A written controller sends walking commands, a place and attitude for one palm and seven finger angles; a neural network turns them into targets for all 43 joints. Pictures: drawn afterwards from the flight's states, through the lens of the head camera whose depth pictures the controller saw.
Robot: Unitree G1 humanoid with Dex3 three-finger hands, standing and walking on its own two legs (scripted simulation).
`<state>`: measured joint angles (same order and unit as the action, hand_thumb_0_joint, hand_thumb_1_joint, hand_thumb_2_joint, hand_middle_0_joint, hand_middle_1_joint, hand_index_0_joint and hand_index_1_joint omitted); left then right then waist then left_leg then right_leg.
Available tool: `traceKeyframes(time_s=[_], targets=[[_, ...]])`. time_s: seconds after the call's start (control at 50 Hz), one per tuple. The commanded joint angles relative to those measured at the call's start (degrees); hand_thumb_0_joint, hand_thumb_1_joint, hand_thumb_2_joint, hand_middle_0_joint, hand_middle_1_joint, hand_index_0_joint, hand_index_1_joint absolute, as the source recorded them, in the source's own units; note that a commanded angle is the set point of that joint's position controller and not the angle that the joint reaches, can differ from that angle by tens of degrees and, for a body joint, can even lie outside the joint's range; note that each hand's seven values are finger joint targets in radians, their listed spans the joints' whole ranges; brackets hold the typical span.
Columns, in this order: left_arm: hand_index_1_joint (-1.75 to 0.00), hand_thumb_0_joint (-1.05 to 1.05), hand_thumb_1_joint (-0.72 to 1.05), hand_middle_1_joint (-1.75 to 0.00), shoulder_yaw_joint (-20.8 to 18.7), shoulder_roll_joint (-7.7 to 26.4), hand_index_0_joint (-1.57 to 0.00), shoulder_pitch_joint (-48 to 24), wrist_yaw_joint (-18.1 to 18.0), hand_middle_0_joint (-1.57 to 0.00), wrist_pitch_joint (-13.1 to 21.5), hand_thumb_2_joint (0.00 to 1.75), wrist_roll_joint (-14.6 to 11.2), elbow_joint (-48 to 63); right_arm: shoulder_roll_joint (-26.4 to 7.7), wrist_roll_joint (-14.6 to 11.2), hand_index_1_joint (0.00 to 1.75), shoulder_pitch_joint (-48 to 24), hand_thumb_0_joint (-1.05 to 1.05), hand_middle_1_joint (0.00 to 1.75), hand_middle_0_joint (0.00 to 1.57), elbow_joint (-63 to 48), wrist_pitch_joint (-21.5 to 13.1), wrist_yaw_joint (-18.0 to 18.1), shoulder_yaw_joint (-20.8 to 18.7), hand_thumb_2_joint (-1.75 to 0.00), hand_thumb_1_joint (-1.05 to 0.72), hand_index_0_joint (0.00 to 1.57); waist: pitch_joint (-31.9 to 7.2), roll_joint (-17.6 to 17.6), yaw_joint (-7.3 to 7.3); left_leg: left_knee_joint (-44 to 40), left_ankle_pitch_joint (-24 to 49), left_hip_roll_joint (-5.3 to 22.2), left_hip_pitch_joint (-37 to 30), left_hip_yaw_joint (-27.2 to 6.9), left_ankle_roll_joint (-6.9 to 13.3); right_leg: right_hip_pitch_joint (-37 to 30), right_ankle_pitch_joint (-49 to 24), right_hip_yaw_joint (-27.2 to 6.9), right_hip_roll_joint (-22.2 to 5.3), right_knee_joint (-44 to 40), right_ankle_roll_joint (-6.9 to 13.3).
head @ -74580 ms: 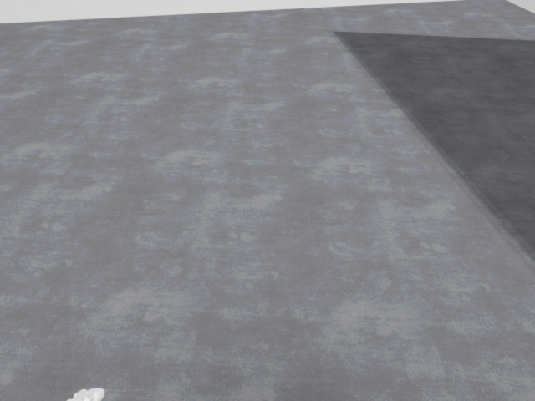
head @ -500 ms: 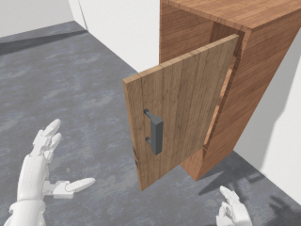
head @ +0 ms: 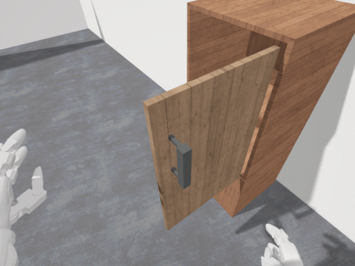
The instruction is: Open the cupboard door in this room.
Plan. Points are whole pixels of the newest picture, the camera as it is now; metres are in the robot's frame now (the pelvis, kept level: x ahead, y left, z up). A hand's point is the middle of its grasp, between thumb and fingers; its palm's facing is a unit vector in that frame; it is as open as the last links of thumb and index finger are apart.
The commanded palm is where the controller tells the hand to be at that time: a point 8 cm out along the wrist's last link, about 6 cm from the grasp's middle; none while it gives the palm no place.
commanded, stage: draw the hand back to the body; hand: left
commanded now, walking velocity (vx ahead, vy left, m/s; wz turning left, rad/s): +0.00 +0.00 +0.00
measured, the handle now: (178, 161) +0.33 +0.05 +0.07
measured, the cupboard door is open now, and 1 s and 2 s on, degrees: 90 90 90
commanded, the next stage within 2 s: step back with the hand held close in 0.28 s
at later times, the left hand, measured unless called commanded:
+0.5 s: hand (41, 189) +0.18 +0.26 +0.16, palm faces +0.47 -0.77 -0.43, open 7.4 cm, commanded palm +0.13 +0.29 +0.17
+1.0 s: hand (7, 233) +0.11 +0.28 +0.15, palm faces +0.41 -0.75 -0.51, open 7.4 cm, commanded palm +0.05 +0.31 +0.17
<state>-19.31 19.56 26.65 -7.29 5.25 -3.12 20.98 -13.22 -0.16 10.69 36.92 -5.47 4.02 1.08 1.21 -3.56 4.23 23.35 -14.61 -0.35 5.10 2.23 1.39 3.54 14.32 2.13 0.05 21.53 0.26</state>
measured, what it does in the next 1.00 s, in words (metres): shifts its weight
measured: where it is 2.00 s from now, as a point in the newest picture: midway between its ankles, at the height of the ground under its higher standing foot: outside the picture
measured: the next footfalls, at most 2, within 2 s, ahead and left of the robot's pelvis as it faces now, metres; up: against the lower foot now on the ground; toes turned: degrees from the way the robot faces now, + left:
right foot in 1.60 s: -0.25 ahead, -0.07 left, +0.00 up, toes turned -5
left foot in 1.72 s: -0.08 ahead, +0.09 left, +0.00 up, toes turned -3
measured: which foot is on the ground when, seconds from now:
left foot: down 0.00-1.00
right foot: down 0.00-1.00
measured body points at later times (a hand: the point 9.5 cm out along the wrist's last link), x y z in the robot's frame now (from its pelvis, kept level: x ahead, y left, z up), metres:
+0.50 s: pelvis -0.01 -0.01 +0.00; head -0.02 -0.03 +0.45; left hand +0.15 +0.30 +0.19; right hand +0.18 -0.23 -0.09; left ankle -0.02 +0.10 -0.74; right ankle -0.03 -0.12 -0.74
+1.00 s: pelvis -0.09 +0.01 -0.02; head -0.07 +0.02 +0.43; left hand +0.09 +0.32 +0.18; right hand +0.08 -0.23 -0.09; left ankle -0.02 +0.10 -0.74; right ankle -0.03 -0.11 -0.74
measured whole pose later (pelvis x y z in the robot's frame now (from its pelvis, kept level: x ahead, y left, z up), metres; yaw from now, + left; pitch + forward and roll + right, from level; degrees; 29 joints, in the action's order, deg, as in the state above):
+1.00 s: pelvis -0.09 +0.01 -0.02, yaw +0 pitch +0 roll -1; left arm -24.8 24.3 32.1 -8.9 11.4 -0.5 29.3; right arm -12.7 -0.6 12.3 31.2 -3.1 4.9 -0.1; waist 2.6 0.0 0.3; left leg 33.3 -11.5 -0.4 21.6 3.2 3.2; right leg 20.3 11.0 0.9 -0.2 31.6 -0.9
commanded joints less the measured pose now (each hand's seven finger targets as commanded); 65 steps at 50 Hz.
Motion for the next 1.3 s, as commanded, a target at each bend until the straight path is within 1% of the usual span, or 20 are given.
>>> traceKeyframes(time_s=[0.0,0.2,0.36,0.38,0.4,0.42,0.46,0.52,0.56,0.66,0.7,0.78,0.9,0.98,1.06,1.14,1.18,1.24,1.26,1.28], targets=[[-0.3,0.0,0.9,-0.3,-5.3,10.1,-0.2,-5.0,-0.5,-0.2,3.7,0.9,-0.1,11.7,-6.1,0.3,0.3,-7.2,0.0,0.3,0.2,-9.0,-3.4,0.3,-2.6,-0.9,-0.9,0.2,-3.9,1.1,-0.44,-2.6,15.7,1.9,-1.5,-1.6,-0.5,0.6,-12.9,-0.8,0.0,-3.2,0.7],[-0.3,0.0,0.9,-0.3,-6.6,11.4,-0.2,-5.5,-0.7,-0.2,4.0,0.9,0.0,13.2,-5.5,0.3,0.3,-7.6,0.0,0.3,0.2,-8.6,-3.9,0.5,-2.4,-0.9,-0.9,0.2,-4.3,-1.9,-0.11,-2.3,15.7,1.5,-2.0,-1.2,-0.6,0.2,-13.8,-1.4,-0.1,-3.6,0.8],[-0.3,0.0,0.9,-0.3,-5.7,10.0,-0.2,-4.6,-0.4,-0.2,4.0,0.9,-0.3,11.5,-5.4,0.3,0.3,-7.7,0.0,0.3,0.2,-8.6,-3.6,0.4,-2.6,-0.9,-0.9,0.2,-3.8,0.6,-0.26,-2.6,14.8,1.5,-2.0,-1.0,-0.3,0.7,-13.4,-1.3,0.0,-3.9,0.5],[-0.3,0.0,0.9,-0.3,-6.9,12.5,-0.2,-10.3,-0.7,-0.2,4.8,0.9,-0.4,17.6,-5.5,0.2,0.3,-8.1,0.0,0.3,0.2,-9.1,-4.1,0.4,-2.4,-0.9,-0.9,0.2,-5.9,-0.9,-0.26,-2.4,14.4,1.2,-2.5,-1.4,-0.3,0.0,-13.3,-1.7,-0.2,-3.9,0.6],[-0.3,0.0,0.9,-0.3,-16.8,22.5,-0.2,-19.1,-1.5,-0.2,7.7,0.9,0.3,18.5,-5.7,-0.5,0.3,-7.1,0.0,0.3,0.2,-11.0,-3.2,0.4,-1.3,-0.9,-0.9,0.2,1.6,-2.5,-2.52,-1.1,9.2,1.9,2.4,-2.8,0.3,6.3,-15.0,-6.0,-2.6,-6.4,0.8],[-0.3,0.0,0.9,-0.3,-12.2,15.7,-0.2,-9.5,-0.4,-0.2,7.9,0.9,-0.1,12.1,-5.7,0.0,0.3,-7.2,0.0,0.3,0.2,-9.5,-2.5,0.6,-2.1,-0.9,-0.9,0.2,-0.1,3.3,-2.81,0.3,8.8,2.3,2.9,-3.4,0.5,6.7,-16.5,-6.6,-3.9,-6.4,0.9],[-0.3,0.0,0.9,-0.3,-7.9,10.6,-0.2,-0.1,0.7,-0.2,7.1,0.9,0.1,9.8,-6.4,0.0,0.3,-6.4,0.0,0.3,0.2,-10.7,-1.1,0.0,-2.9,-0.9,-0.9,0.2,-3.3,4.7,-3.07,1.7,11.8,2.7,1.5,-2.5,0.6,6.6,-20.2,-6.4,-4.6,-4.9,0.6],[-0.3,0.0,0.9,-0.3,-7.6,10.8,-0.2,2.4,0.5,-0.2,7.0,0.9,0.3,11.5,-6.9,-0.2,0.3,-6.0,0.0,0.3,0.2,-11.5,0.2,0.2,-3.4,-0.9,-0.9,0.2,-7.2,1.7,-3.21,1.6,17.5,4.0,1.5,-2.1,0.3,5.6,-23.7,-5.3,-4.8,-1.9,0.2],[-0.3,0.0,0.9,-0.3,-8.7,12.2,-0.2,2.6,0.1,-0.2,6.9,0.9,0.4,13.3,-7.0,-0.3,0.3,-5.8,0.0,0.3,0.2,-12.3,0.9,0.5,-3.7,-0.9,-0.9,0.2,-9.0,3.2,-3.31,1.9,20.8,4.6,1.7,-2.4,0.2,5.2,-25.6,-4.9,-4.3,-0.3,-0.1],[-0.3,0.0,0.9,-0.3,-11.9,15.3,-0.2,4.0,-1.2,-0.2,7.0,0.9,0.4,17.4,-6.4,-0.6,0.3,-5.9,0.0,0.3,0.2,-13.7,2.0,1.1,-4.1,-0.9,-0.9,0.2,-11.2,3.7,-3.29,2.6,21.5,5.1,4.6,-2.9,0.1,4.2,-26.7,-5.3,-4.6,2.8,0.0],[-0.3,0.0,0.9,-0.3,-12.6,16.1,-0.2,4.6,-1.6,-0.2,7.3,0.9,0.5,19.5,-6.5,-0.5,0.3,-6.0,0.0,0.3,0.2,-13.8,2.0,1.4,-4.2,-0.9,-0.9,0.2,-11.8,0.6,-3.15,2.5,21.0,5.3,6.1,-3.5,0.2,3.6,-25.9,-5.4,-4.6,3.9,0.2],[-0.3,0.0,0.9,-0.3,-12.5,15.1,-0.2,6.1,-2.1,-0.2,7.7,0.9,0.7,20.1,-6.5,-0.4,0.3,-5.3,0.0,0.3,0.2,-14.4,1.5,1.2,-4.2,-0.9,-0.9,0.2,-9.4,-0.6,-3.29,0.4,13.1,6.7,12.0,-5.3,0.9,4.6,-17.1,-5.6,-3.2,5.4,-0.1],[-0.3,0.0,0.9,-0.3,-13.3,14.5,-0.2,4.8,-2.8,-0.2,9.4,0.9,2.0,19.4,-7.6,-0.1,0.3,-4.4,0.0,0.3,0.2,-14.3,-0.4,1.3,-4.3,-0.9,-0.9,0.2,-4.4,-4.5,-3.53,-6.6,-15.3,9.3,29.4,-9.4,3.3,0.2,-2.9,-5.1,-1.0,10.8,-0.5],[-0.3,0.0,0.9,-0.3,-12.9,13.2,-0.2,1.9,-3.0,-0.2,10.5,0.9,3.1,19.7,-7.7,-0.1,0.3,-3.2,0.0,0.3,0.2,-14.3,-2.2,1.2,-4.3,-0.9,-0.9,0.2,-3.3,-3.5,-3.87,-6.5,-24.2,10.0,36.6,-10.6,4.2,-1.5,0.8,-5.5,-0.2,14.3,-0.6],[-0.3,0.0,0.9,-0.3,-13.4,13.5,-0.2,0.9,-3.1,-0.2,11.4,0.9,3.4,20.4,-7.3,0.3,0.3,-2.4,0.0,0.3,0.2,-13.5,-3.4,1.0,-4.4,-0.9,-0.9,0.2,-3.2,-0.1,-4.17,-2.4,-25.5,8.0,35.2,-9.8,3.5,3.2,6.4,-8.8,-1.3,11.2,0.6],[-0.3,0.0,0.9,-0.3,-11.7,13.5,-0.2,-1.1,-3.9,-0.2,11.6,0.9,2.5,20.2,-6.2,0.6,0.3,-0.9,0.0,0.3,0.2,-10.7,-3.4,0.6,-4.2,-0.9,-0.9,0.2,-3.3,9.4,-5.14,16.5,-13.7,1.1,15.9,-4.2,-0.6,25.4,15.4,-17.7,-10.2,-3.8,5.2],[-0.3,0.0,0.9,-0.3,-11.7,14.3,-0.2,-2.2,-4.4,-0.2,11.5,0.9,2.4,19.9,-5.5,0.5,0.3,-0.9,0.0,0.3,0.2,-9.5,-3.0,0.4,-3.9,-0.9,-0.9,0.2,-4.9,11.4,-5.61,21.3,-9.7,0.2,9.7,-2.8,-0.9,29.7,12.9,-16.2,-12.7,-4.8,5.7],[-0.3,0.0,0.9,-0.3,-12.9,15.1,-0.2,-1.1,-4.5,-0.2,11.8,0.9,2.0,21.3,-6.4,0.3,0.3,-2.6,0.0,0.3,0.2,-10.5,-2.4,0.9,-3.8,-0.9,-0.9,0.2,-3.2,2.0,-5.33,7.1,-15.6,4.8,15.0,-9.5,0.9,27.4,13.6,-9.6,-6.3,3.5,2.1],[-0.3,0.0,0.9,-0.3,-14.1,15.6,-0.2,-1.0,-4.4,-0.2,12.2,0.9,2.0,22.8,-7.1,0.4,0.3,-3.5,0.0,0.3,0.2,-11.4,-2.8,1.2,-3.7,-0.9,-0.9,0.2,-2.7,-5.5,-4.93,-2.7,-23.2,9.7,23.9,-15.8,2.7,21.0,14.7,-6.6,-2.0,12.8,0.4],[-0.3,0.0,0.9,-0.3,-15.5,15.4,-0.2,-1.0,-4.3,-0.2,12.5,0.9,2.4,23.8,-8.1,0.9,0.3,-4.5,0.0,0.3,0.2,-12.0,-3.5,1.3,-4.0,-0.9,-0.9,0.2,-4.1,-16.7,-4.25,-16.4,-35.2,18.5,37.7,-26.8,6.5,7.9,11.2,-2.0,4.6,32.6,-1.5]])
